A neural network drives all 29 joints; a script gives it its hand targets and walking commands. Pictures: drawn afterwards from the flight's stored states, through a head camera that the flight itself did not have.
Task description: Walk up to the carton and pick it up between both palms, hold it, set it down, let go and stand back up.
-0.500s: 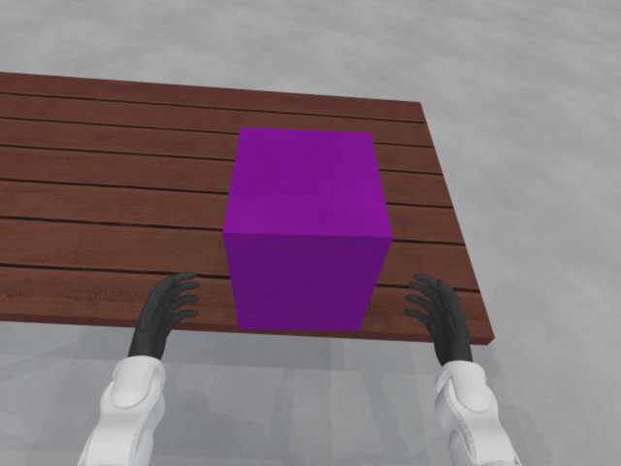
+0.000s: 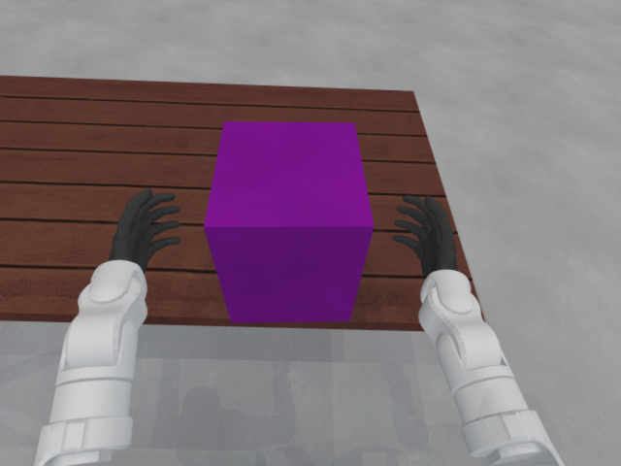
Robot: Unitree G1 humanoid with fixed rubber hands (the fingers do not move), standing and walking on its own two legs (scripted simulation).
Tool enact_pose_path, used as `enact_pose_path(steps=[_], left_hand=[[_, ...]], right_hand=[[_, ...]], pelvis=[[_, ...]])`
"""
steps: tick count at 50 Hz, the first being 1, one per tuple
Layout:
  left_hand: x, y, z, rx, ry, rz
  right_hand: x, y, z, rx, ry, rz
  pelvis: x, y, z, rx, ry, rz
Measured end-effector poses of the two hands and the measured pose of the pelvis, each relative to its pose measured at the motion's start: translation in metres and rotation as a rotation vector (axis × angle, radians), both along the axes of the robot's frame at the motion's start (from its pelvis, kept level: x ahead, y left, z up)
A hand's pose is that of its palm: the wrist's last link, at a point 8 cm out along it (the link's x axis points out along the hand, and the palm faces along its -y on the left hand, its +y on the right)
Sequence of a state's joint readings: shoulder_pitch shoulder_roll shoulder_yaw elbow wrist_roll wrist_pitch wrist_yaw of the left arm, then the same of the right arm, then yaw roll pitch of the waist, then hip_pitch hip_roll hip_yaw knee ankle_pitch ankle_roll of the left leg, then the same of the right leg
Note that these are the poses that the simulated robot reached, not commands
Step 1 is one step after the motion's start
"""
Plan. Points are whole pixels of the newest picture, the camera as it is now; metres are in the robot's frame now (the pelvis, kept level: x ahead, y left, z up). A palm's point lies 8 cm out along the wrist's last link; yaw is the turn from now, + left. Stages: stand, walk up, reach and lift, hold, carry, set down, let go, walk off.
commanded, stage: reach and lift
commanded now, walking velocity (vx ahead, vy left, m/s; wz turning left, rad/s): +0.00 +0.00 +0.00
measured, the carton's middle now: (290, 227) +0.45 +0.04 +0.01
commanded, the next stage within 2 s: none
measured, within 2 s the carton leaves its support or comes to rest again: neither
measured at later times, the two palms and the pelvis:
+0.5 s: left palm (134, 171) +0.40 +0.23 +0.17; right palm (429, 181) +0.41 -0.14 +0.15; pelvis -0.01 +0.01 +0.00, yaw +0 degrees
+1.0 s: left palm (152, 138) +0.45 +0.22 +0.18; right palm (428, 142) +0.46 -0.14 +0.18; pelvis +0.00 +0.01 +0.00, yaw +1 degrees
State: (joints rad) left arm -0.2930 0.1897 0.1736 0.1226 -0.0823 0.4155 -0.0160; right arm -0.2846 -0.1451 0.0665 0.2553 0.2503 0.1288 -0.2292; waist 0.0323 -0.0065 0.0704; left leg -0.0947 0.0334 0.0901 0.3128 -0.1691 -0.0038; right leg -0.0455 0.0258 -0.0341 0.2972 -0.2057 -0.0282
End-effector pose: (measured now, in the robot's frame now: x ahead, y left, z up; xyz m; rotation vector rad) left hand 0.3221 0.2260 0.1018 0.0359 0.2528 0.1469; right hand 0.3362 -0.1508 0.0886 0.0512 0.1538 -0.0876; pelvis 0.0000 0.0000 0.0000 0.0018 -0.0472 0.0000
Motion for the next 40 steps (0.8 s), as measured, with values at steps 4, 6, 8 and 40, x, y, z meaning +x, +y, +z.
enact_pose_path(steps=[4, 6, 8, 40], left_hand=[[0.016, -0.005, 0.010, -0.014, -0.015, -0.012], [0.025, -0.007, 0.015, -0.022, -0.016, -0.018], [0.035, -0.009, 0.017, -0.030, -0.009, -0.018], [0.113, -0.002, 0.079, -0.013, -0.025, -0.010]], right_hand=[[0.015, 0.005, 0.022, 0.000, -0.036, 0.007], [0.023, 0.007, 0.031, -0.009, -0.035, 0.008], [0.031, 0.008, 0.037, -0.021, -0.021, 0.007], [0.106, 0.019, 0.093, -0.065, 0.121, -0.001]], pelvis=[[-0.006, -0.003, -0.001, 0.003, 0.021, 0.000], [-0.008, -0.004, -0.001, 0.003, 0.029, 0.001], [-0.010, -0.004, -0.001, 0.003, 0.035, 0.001], [-0.010, 0.006, -0.004, -0.025, 0.170, 0.028]])
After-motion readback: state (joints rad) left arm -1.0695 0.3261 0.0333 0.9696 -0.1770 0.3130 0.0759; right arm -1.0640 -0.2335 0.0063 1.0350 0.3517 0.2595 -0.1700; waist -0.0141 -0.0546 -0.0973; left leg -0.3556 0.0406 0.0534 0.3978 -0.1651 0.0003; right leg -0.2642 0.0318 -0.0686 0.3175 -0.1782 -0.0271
